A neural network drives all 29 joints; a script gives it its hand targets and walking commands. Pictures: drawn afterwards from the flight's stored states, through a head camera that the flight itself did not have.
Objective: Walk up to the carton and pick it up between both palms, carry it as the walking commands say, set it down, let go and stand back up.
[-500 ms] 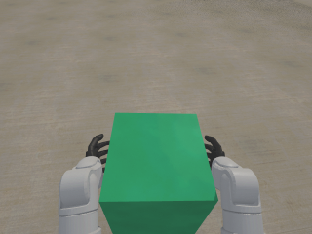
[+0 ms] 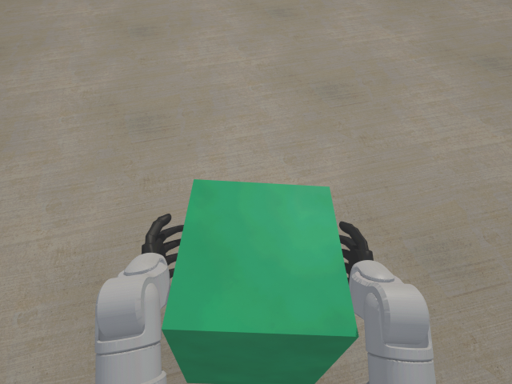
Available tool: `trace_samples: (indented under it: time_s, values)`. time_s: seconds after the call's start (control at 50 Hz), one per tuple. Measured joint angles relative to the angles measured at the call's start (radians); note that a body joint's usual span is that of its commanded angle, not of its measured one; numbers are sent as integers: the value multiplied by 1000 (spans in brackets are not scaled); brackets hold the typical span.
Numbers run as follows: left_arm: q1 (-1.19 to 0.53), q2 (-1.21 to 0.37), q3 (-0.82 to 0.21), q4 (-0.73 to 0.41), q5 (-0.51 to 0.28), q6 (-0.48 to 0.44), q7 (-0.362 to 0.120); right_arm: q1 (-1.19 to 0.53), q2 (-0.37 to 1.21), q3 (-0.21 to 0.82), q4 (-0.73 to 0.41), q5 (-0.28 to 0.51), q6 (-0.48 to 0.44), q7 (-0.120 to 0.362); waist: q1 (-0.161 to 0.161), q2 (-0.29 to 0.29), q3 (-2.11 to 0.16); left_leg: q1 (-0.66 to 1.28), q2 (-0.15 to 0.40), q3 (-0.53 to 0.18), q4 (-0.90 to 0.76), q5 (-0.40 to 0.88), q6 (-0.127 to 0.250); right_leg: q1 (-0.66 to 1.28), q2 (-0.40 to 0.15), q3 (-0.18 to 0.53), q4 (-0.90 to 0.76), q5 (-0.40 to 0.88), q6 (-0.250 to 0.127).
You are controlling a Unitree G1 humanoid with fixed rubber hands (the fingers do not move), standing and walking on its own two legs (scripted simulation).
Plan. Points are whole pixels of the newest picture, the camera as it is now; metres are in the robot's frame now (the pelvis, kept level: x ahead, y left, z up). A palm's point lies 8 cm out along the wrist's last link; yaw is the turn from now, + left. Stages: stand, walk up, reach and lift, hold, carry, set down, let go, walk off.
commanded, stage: carry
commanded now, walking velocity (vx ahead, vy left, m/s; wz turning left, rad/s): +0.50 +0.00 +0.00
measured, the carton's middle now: (255, 288) +0.26 +0.01 +0.00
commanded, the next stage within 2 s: none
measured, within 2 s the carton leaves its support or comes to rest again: neither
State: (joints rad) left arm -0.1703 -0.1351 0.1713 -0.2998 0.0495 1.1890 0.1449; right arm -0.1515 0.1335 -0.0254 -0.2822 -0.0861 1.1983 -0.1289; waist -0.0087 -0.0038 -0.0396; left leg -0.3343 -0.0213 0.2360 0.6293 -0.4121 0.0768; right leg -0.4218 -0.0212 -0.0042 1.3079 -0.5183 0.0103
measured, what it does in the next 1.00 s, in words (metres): walks ahead: right foot, then left foot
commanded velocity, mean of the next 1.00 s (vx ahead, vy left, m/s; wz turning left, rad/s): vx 0.32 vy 0.00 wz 0.00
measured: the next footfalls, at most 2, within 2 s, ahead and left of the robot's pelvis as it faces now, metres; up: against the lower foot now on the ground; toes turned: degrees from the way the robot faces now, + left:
right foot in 0.14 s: +0.30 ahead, -0.11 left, +0.00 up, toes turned -3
left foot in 0.50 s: +0.60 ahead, +0.15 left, +0.00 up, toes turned +12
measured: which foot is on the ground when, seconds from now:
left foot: down 0.00-0.20, up 0.22-0.48, down 0.50-0.92, up 0.94-1.00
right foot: up 0.00-0.12, down 0.14-0.50, up 0.52-0.82, down 0.84-1.00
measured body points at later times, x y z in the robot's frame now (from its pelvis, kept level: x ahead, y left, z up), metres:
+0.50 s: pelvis +0.43 +0.03 +0.00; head +0.45 +0.03 +0.45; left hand +0.69 +0.23 +0.08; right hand +0.73 -0.06 +0.07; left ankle +0.56 +0.14 -0.72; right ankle +0.26 -0.11 -0.71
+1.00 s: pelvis +0.77 +0.08 +0.02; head +0.80 +0.07 +0.47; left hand +1.06 +0.24 +0.09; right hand +1.07 -0.05 +0.08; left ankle +0.64 +0.16 -0.68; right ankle +0.78 -0.01 -0.72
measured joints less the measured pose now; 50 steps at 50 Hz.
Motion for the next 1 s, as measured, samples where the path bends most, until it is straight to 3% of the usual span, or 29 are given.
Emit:
trace_samples:
  time_s: [0.04, 0.1, 0.14, 0.16, 0.18, 0.2, 0.26, 0.3, 0.34, 0.44, 0.48, 0.52, 0.54, 0.58, 0.64, 0.68, 0.74, 0.82, 0.84, 0.86, 0.9, 0.96, 1.0]
  values:
    - [-10, -1, -17, 7, -5, -11, 0, 25, -3, -7, -34, 0, -6, -3, -25, 33, 19, 81, 7, -23, -82, -10, -11, -103, -1, -41, -124, 2, -3]
    - [-30, -4, -29, -3, -1, -27, -11, 45, -4, -13, -86, 10, -21, -13, -49, 56, 47, 210, 27, -55, -172, -36, -32, -163, -3, -79, -473, 106, -10]
    - [-42, -7, -35, -29, -1, -34, -15, 45, -4, -16, -124, 15, -27, -19, -49, 54, 53, 280, 48, -71, -162, -85, -51, -144, 6, -108, -723, 261, -17]
    - [-46, -8, -39, -38, 0, -39, -17, 41, -5, -21, -140, 16, -28, -19, -48, 51, 54, 304, 61, -82, -122, -113, -61, -121, 11, -122, -761, 421, -40]
    - [-46, -9, -50, -35, 4, -50, -18, 35, -5, -32, -146, 18, -27, -19, -46, 60, 49, 310, 84, -99, -56, -130, -66, -95, 20, -141, -735, 443, -56]
    - [-48, -8, -61, -28, 11, -58, -19, 27, -4, -46, -146, 19, -23, -14, -43, 68, 36, 282, 105, -124, 50, -79, -64, -72, 27, -160, -707, 362, -65]
    - [-60, -10, -66, 3, 38, -62, -19, -11, 0, -78, -101, 16, -15, 3, -13, 30, 7, 98, 47, -212, 468, -115, -65, -17, 7, -168, -681, 224, -61]
    - [-48, -8, -63, 16, 48, -54, -19, -15, 1, -75, -64, 9, -14, 13, 5, 2, -5, -22, 25, -209, 606, -111, -73, 56, -10, -170, -737, 202, -46]
    - [-27, -5, -56, 10, 44, -41, -17, -12, 0, -56, -42, 3, -10, 16, 26, -15, -10, -116, 27, -188, 564, -70, -80, 142, -21, -168, -813, 190, -30]
    - [8, 1, -42, -62, 8, -20, 4, -11, 1, -25, -65, 0, -1, 18, 61, -3, 3, -237, 47, -147, 103, 88, -85, 348, -34, -154, -940, 131, 6]
    - [3, 0, -46, -85, -1, -13, 11, -1, 0, -23, -93, 3, -3, 18, 56, 5, 4, -230, 37, -117, -79, 219, -68, 421, -51, -157, -918, 64, 32]
    - [-3, 1, -35, -84, -2, -12, 9, -1, 0, -14, -88, -2, -11, 18, 50, -4, -12, -212, 25, -83, -66, 377, -4, 418, -90, -135, -755, -18, 48]
    - [-9, 0, -21, -68, 0, -15, 3, -10, 1, -8, -66, -8, -15, 17, 47, -12, -21, -209, 22, -66, -13, 310, 15, 364, -102, -101, -609, -2, 47]
    - [-21, -2, 3, -15, 12, -19, -11, -32, 4, -6, -11, -23, -12, 16, 39, -7, -23, -183, 28, -42, 33, 187, 22, 219, -63, -18, -309, -14, 34]
    - [-20, -2, 2, 24, 12, -13, -10, -20, 3, -10, 11, -25, 2, 14, 18, 10, -2, -85, 33, -25, -38, 150, -2, 43, -16, -15, -150, 9, 13]
    - [-25, -3, -10, 36, 11, -11, -6, 0, 0, -17, 4, -17, -1, 13, 0, 13, 12, -15, 27, -22, -109, 143, 4, -31, -9, -43, -245, 25, 13]
    - [-36, -5, -21, 24, 13, -13, -8, 19, -2, -22, -33, -6, -9, 6, -21, 16, 35, 85, 27, -23, -186, 121, -2, -77, -3, -83, -514, 91, 12]
    - [-48, -8, -38, -21, 13, -26, -11, 14, -2, -33, -96, 3, -14, 0, -35, 12, 47, 208, 28, -35, -204, 39, -31, -43, 9, -140, -844, 361, -7]
    - [-52, -9, -41, -30, 15, -27, -12, 7, -2, -38, -107, 4, -12, 0, -37, 8, 40, 232, 24, -41, -185, 5, -39, -21, 7, -149, -887, 469, -28]
    - [-53, -9, -47, -29, 18, -36, -13, -3, -1, -48, -110, 6, -11, 0, -37, 26, 32, 242, 39, -52, -148, -30, -48, -9, 15, -162, -863, 495, -58]
    - [-63, -11, -53, -16, 30, -45, -14, -24, 2, -69, -101, 8, -6, 4, -36, 60, 17, 219, 75, -77, -29, 7, -69, 20, 32, -186, -823, 393, -82]
    - [-83, -15, -49, 9, 48, -34, -18, -36, 4, -85, -74, 7, -2, 11, -17, 35, -3, 128, 42, -137, 132, -91, -90, 54, 2, -189, -808, 303, -76]
    - [-79, -14, -45, 21, 54, -24, -19, -35, 3, -81, -52, 3, 1, 15, -5, 19, -8, 78, 33, -148, 109, -123, -99, 90, -16, -193, -833, 281, -63]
